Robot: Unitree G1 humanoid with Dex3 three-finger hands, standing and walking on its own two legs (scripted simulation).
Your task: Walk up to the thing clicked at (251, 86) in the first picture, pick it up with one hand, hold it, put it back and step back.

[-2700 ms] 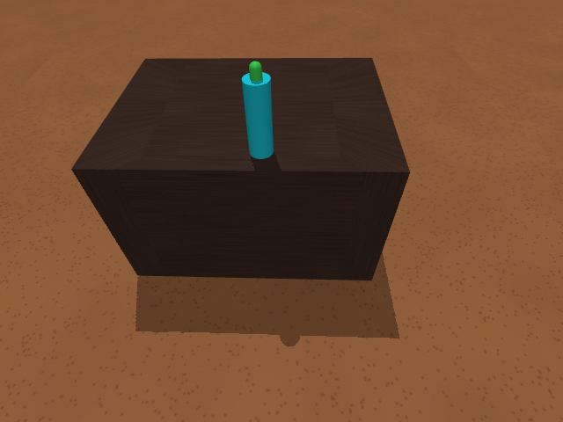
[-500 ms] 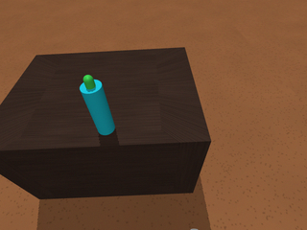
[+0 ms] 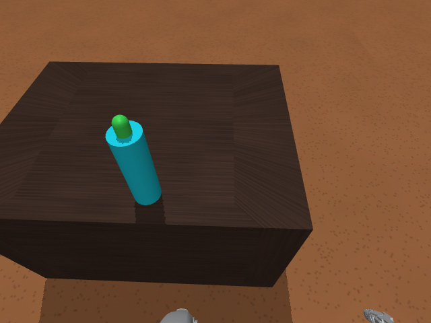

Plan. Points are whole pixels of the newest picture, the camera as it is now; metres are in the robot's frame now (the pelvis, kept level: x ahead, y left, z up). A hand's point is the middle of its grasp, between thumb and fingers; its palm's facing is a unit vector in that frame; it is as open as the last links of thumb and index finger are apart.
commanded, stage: walk up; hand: left
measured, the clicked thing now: (135, 161) +0.45 +0.22 -0.01
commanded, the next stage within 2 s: stand in 1.16 s
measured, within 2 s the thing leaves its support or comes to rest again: neither
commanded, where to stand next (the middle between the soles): +0.05 +0.01 m, yaw +0 degrees
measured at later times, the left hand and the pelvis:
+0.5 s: hand out of the picture +0.10 +0.28 -0.12, palm faces -0.03 -0.93 -0.37, open 7.3 cm; pelvis +0.01 +0.01 +0.03, yaw -1 degrees
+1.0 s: hand out of the picture +0.09 +0.28 -0.13, palm faces -0.03 -0.94 -0.34, open 7.3 cm; pelvis +0.02 +0.02 +0.03, yaw +0 degrees
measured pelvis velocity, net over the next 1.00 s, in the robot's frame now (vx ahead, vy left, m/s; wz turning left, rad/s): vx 0.02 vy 0.02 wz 0.00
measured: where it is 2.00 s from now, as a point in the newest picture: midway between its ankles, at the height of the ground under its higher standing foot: outside the picture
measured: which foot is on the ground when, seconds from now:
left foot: down 0.00-1.00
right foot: down 0.00-1.00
